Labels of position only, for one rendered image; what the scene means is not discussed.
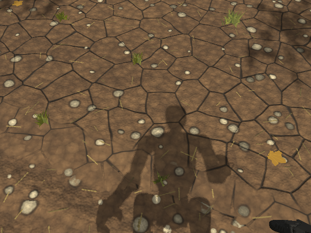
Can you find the robot right hand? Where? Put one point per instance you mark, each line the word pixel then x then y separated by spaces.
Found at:
pixel 289 226

